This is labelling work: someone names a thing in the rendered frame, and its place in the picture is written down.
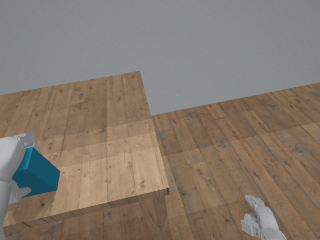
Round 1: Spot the left robot hand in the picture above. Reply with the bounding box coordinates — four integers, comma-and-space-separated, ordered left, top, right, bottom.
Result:
0, 131, 40, 205

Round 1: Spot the right robot hand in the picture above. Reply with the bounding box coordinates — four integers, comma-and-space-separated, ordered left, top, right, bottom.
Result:
240, 195, 279, 239

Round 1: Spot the table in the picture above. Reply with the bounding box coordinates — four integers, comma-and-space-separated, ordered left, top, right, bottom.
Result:
0, 71, 171, 240

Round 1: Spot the robot right forearm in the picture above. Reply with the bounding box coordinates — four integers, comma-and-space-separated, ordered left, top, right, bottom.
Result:
260, 227, 287, 240

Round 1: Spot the sponge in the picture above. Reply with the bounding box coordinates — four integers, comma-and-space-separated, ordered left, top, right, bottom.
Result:
12, 147, 60, 198

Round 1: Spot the robot left forearm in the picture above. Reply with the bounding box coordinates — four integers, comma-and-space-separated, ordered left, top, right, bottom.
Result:
0, 180, 12, 240

